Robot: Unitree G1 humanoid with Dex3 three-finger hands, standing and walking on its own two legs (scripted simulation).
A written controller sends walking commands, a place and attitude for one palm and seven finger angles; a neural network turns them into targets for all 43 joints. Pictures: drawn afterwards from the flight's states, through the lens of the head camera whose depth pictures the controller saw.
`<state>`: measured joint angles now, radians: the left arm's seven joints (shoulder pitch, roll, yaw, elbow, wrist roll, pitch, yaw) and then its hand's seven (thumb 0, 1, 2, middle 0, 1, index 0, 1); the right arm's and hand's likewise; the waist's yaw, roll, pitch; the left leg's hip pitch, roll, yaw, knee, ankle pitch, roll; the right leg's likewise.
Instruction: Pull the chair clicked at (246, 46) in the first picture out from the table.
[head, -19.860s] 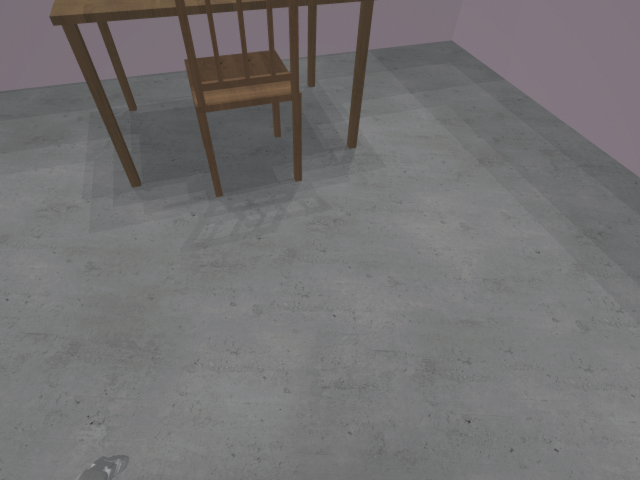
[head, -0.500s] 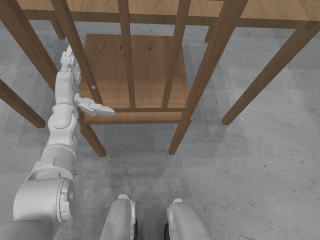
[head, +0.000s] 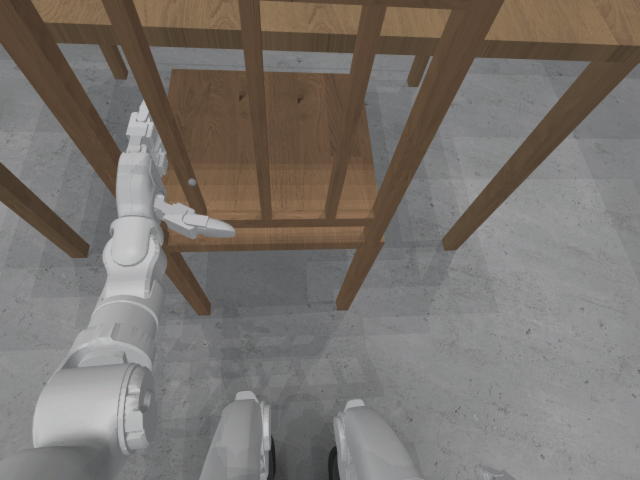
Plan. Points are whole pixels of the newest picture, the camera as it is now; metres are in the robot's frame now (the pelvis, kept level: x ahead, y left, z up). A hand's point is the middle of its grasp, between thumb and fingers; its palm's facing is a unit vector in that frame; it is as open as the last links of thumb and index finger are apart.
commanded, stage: hook a spindle and tug to test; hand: left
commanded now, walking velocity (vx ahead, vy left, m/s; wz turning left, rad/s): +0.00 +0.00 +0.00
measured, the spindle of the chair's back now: (260, 141) +0.50 +0.05 +0.08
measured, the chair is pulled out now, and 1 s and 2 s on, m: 0.00 0.01 0.07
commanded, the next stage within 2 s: step backward, pulling the chair out in 1.40 s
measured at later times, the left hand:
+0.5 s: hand (195, 185) +0.47 +0.14 +0.03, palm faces +0.02 -1.00 -0.04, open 11.0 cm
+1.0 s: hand (200, 189) +0.46 +0.13 +0.03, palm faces +0.03 -1.00 -0.02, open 5.0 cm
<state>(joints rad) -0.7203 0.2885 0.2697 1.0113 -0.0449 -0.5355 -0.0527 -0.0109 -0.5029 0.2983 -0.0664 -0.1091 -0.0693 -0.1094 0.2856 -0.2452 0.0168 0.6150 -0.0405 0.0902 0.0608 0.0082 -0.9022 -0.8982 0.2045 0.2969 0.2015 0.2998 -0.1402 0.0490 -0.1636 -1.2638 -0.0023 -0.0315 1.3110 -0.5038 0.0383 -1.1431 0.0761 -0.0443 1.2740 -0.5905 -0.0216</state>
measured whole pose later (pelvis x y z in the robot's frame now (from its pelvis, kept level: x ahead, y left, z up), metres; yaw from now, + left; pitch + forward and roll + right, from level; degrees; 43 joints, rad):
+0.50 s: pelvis +0.00 +0.00 +0.00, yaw +0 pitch +26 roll -4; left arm -0.68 0.27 0.25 0.97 -0.06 -0.53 -0.04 -0.01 -0.11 0.47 -0.42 -1.22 -0.43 -1.23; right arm 0.30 -0.24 0.01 0.62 -0.04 0.10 0.07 0.01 -0.90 -0.90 0.20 0.30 0.20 0.30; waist -0.14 0.05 -0.17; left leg -1.25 0.00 -0.03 1.30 -0.50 0.04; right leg -1.13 0.08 -0.04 1.26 -0.59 -0.02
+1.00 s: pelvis +0.00 +0.00 +0.01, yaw -1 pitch +25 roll -3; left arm -0.62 0.25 0.25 0.92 -0.07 -0.51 -0.03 0.02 0.78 0.83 -0.44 -1.42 -0.45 -1.44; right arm 0.30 -0.24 0.01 0.60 -0.03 0.11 0.07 0.01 -0.90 -0.90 0.20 0.30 0.20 0.30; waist -0.14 0.05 -0.17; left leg -1.22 0.00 -0.02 1.28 -0.50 0.04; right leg -1.11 0.08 -0.03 1.25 -0.59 -0.02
